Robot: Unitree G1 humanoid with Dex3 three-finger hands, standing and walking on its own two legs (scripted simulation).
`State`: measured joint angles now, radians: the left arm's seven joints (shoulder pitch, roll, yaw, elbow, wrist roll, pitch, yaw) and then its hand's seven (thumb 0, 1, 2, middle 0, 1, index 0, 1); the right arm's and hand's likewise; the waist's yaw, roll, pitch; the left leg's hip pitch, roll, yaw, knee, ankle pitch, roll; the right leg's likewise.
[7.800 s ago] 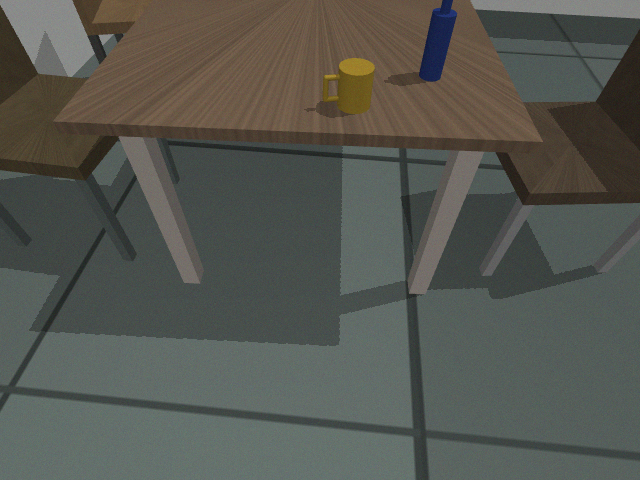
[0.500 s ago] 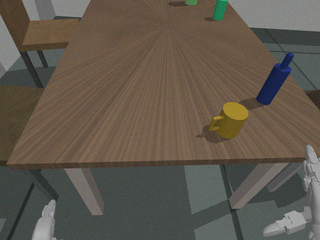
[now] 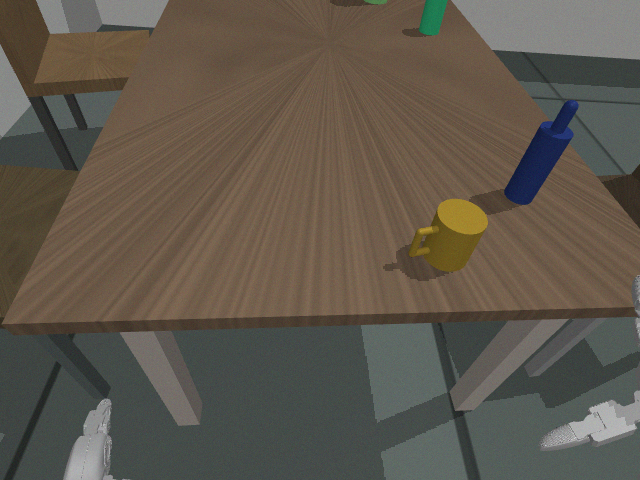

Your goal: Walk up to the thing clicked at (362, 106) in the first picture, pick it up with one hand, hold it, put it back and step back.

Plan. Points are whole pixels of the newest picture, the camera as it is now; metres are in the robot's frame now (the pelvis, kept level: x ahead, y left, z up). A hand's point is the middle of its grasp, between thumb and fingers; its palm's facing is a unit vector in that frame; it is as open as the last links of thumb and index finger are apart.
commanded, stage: rise first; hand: right
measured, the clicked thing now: (443, 237) +0.45 -0.22 +0.02
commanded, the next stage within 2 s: go down in 0.22 s
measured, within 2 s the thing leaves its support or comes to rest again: neither
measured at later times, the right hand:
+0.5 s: hand (606, 345) +0.20 -0.27 +0.14, palm faces +0.41 +0.80 -0.43, open 17.2 cm
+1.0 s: hand (639, 272) +0.28 -0.36 +0.15, palm faces +0.26 +0.95 -0.15, open 17.5 cm
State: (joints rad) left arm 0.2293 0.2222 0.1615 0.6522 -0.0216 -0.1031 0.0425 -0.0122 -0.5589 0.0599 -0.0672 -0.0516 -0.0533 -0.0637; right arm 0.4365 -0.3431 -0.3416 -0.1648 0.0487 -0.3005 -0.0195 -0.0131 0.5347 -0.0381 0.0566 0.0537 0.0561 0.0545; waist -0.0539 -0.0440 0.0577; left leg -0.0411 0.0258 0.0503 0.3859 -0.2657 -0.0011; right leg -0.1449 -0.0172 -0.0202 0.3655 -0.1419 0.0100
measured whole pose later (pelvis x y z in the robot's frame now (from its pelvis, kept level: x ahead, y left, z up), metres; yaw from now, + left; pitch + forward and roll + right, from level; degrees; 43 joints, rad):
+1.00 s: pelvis +0.00 -0.01 +0.00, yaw +0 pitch -1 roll +0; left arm 0.19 0.24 0.02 0.76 -0.03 -0.12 0.16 -0.01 -0.53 0.04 -0.06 -0.05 -0.06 -0.05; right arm -0.16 -0.59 -0.59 0.52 0.27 -0.14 0.45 -0.01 0.54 -0.07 0.03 0.06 0.04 0.06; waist -0.01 -0.01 -0.02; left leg -0.14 0.02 0.05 0.43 -0.28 -0.01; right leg -0.26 -0.02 -0.02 0.43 -0.17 0.00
